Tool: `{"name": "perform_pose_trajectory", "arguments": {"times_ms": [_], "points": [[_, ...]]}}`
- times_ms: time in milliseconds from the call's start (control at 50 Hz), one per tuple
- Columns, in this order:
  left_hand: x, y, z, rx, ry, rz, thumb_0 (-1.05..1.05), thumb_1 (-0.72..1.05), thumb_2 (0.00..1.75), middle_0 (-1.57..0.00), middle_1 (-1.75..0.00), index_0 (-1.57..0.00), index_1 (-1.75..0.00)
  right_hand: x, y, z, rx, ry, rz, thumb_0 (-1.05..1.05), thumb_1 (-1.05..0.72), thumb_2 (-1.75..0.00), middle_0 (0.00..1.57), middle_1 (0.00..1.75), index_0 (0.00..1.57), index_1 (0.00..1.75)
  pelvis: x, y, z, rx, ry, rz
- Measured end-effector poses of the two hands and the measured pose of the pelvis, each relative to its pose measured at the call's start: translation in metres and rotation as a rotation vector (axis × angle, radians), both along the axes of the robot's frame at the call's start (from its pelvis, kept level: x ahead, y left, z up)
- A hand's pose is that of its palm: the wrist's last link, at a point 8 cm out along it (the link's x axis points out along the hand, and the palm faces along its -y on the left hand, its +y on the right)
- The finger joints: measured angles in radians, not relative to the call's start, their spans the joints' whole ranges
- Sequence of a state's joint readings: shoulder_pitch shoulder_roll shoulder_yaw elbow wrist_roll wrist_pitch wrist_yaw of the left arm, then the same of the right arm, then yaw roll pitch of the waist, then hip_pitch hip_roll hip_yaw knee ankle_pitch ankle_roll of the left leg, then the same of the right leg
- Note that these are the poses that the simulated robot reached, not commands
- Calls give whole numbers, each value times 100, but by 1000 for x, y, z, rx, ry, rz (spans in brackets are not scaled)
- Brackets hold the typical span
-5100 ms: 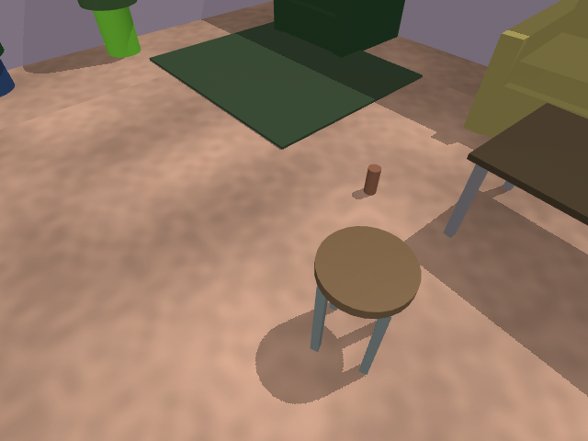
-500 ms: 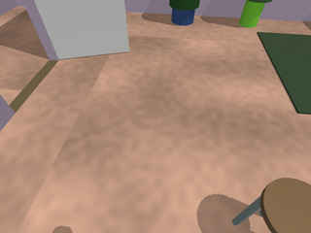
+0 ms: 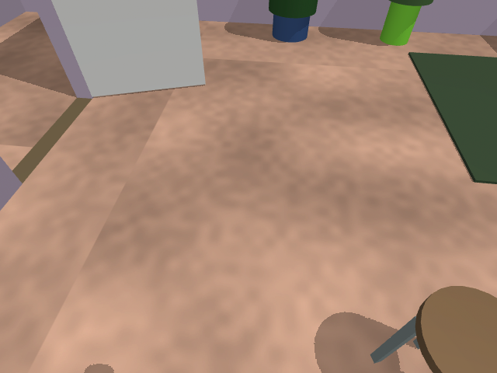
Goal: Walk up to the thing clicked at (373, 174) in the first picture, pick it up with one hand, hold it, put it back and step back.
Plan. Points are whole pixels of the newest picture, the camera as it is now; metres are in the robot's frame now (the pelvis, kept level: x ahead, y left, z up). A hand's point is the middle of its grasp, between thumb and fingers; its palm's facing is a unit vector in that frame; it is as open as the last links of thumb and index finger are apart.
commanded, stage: stand
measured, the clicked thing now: out of the picture +0.72 -1.28 -0.71
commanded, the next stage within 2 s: walk up in 0.70 s
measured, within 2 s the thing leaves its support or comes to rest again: neither
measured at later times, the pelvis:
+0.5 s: pelvis +0.00 +0.00 +0.00, yaw +0 degrees
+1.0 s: pelvis +0.05 +0.02 -0.02, yaw -1 degrees
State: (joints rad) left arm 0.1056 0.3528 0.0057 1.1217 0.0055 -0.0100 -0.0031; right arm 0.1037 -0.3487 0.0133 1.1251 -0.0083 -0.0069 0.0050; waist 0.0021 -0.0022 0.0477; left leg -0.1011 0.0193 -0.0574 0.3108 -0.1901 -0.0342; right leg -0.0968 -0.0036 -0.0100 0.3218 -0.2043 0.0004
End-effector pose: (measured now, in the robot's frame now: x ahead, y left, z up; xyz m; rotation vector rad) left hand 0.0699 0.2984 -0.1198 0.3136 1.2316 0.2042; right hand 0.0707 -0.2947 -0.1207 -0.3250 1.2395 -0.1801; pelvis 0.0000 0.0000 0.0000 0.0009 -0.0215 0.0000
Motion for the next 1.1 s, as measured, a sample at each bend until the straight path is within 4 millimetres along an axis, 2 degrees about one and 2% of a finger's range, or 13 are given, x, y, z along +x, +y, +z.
{"name": "perform_pose_trajectory", "arguments": {"times_ms": [740,860,980,1040,1100], "points": [[-8,5,1,-5,-5,-7,1,91,90,-20,-30,-21,-30,-14,1,0,9,-6,-14,0,-90,-90,20,30,20,30,-4,3,-1,2,-9,-11],[-9,20,-3,7,-35,8,1,91,90,-20,-30,-21,-30,-7,-12,-4,-19,-25,-4,0,-90,-90,20,30,20,30,12,6,-13,-3,-5,-7],[-10,48,-13,11,23,43,1,91,90,-20,-30,-21,-30,24,-4,4,-58,-46,22,0,-90,-90,20,30,20,30,42,23,-19,10,-7,-7],[8,53,-12,18,64,33,1,91,90,-20,-30,-20,-30,34,2,13,-63,-83,8,0,-90,-90,20,30,20,30,59,26,-15,0,-8,-5],[39,50,-9,7,29,14,1,91,90,-20,-30,-20,-30,37,4,18,-68,-55,-4,0,-90,-90,20,30,20,30,75,25,-10,-3,-16,-3]]}}
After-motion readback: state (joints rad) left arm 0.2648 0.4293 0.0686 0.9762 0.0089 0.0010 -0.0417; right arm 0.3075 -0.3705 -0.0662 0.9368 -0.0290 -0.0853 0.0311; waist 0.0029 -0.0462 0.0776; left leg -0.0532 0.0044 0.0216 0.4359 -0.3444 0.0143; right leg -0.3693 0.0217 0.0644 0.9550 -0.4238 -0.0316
